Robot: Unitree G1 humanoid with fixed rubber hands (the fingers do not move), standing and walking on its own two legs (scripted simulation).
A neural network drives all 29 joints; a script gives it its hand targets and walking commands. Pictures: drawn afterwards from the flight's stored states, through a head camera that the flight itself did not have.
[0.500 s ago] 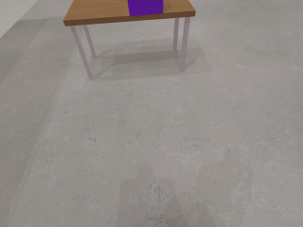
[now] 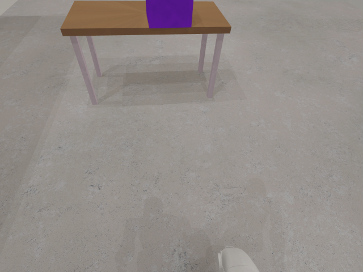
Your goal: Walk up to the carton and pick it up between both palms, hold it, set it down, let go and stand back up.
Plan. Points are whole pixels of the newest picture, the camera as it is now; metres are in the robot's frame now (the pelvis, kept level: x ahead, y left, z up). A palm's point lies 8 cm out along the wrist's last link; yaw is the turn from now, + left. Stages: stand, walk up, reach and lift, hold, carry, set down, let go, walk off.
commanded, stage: walk up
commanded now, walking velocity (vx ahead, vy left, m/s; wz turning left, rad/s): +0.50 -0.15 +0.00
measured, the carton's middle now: (168, 4) +1.66 -0.02 -0.03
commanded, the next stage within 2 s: none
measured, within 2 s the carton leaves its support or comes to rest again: neither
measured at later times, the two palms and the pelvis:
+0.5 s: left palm (121, 231) +0.25 +0.16 -0.11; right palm (283, 186) +0.36 -0.33 -0.14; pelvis +0.30 -0.08 +0.01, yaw -1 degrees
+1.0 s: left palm (107, 153) +0.53 +0.24 -0.15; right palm (232, 123) +0.64 -0.23 -0.13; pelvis +0.59 +0.01 +0.00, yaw -2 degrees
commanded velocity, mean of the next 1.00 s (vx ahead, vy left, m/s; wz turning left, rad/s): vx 0.50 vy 0.03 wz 0.00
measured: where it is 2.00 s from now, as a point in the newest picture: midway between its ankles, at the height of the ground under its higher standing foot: (174, 143)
